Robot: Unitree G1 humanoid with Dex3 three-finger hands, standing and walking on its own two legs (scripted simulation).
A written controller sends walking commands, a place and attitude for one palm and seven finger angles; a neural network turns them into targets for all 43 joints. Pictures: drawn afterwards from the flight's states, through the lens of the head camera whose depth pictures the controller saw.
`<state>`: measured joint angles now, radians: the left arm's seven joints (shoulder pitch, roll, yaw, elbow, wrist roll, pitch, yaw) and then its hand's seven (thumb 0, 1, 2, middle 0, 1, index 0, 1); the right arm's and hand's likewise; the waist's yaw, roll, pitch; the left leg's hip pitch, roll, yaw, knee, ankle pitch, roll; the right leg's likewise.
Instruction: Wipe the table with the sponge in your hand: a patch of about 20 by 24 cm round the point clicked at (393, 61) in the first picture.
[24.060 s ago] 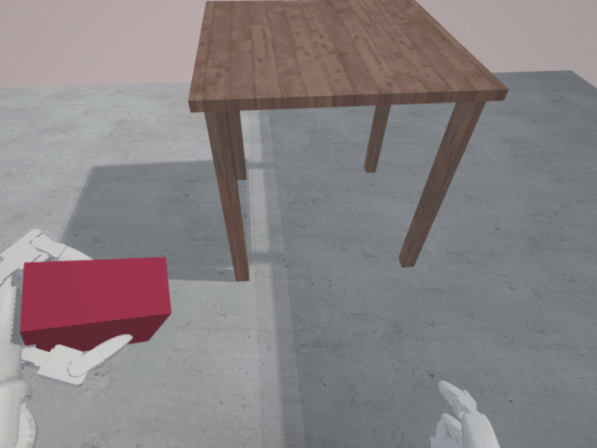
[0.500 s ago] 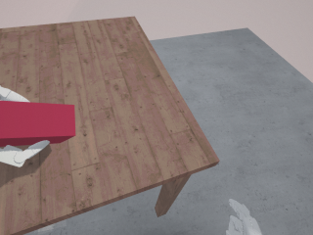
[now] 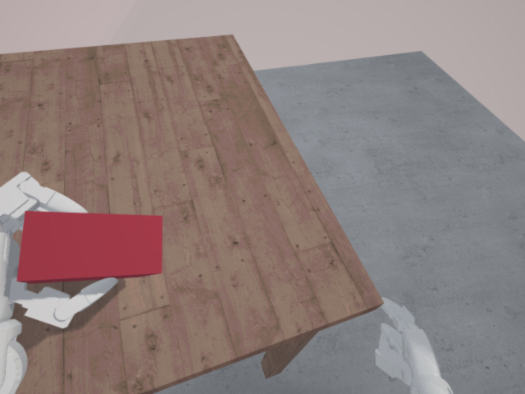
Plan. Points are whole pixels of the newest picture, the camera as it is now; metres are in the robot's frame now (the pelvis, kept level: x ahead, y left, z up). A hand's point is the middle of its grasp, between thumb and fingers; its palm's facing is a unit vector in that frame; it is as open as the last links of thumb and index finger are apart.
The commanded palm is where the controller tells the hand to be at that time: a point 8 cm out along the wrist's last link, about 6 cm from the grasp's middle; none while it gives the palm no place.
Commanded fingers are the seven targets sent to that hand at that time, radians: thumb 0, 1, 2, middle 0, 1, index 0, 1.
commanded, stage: come to a stop and stand still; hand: left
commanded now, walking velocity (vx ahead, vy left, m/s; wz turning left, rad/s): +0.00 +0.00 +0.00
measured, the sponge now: (112, 250) +0.24 +0.20 +0.14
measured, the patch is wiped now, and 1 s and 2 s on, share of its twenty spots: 0.00 0.00 0.00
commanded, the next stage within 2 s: look again from close up in 0.08 s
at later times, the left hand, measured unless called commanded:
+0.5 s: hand (53, 297) +0.18 +0.23 +0.16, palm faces +0.39 -0.85 -0.35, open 10.1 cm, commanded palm +0.12 +0.26 +0.18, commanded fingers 0.00 0.10 1.30 -1.20 -1.60 -1.20 -1.60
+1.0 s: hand (106, 288) +0.19 +0.19 +0.16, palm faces +0.34 -0.87 -0.35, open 10.1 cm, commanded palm +0.13 +0.22 +0.18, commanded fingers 0.00 0.10 1.30 -1.20 -1.60 -1.20 -1.60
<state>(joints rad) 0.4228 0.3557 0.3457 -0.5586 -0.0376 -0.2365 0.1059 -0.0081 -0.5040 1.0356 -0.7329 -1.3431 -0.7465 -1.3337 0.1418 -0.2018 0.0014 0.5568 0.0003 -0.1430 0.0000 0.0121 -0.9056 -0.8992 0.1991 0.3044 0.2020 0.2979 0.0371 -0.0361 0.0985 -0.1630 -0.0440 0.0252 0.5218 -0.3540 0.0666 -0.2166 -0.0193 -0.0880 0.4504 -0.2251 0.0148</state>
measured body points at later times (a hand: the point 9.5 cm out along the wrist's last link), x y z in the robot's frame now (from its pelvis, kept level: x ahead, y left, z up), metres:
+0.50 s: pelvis -0.04 -0.02 +0.00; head -0.03 +0.01 +0.45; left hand +0.15 +0.28 +0.17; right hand +0.12 -0.24 -0.07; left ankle -0.05 +0.06 -0.74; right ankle +0.01 -0.14 -0.74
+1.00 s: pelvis -0.04 -0.05 +0.00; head +0.00 -0.02 +0.45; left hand +0.16 +0.23 +0.18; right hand +0.14 -0.28 -0.06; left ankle -0.05 +0.06 -0.74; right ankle +0.01 -0.14 -0.74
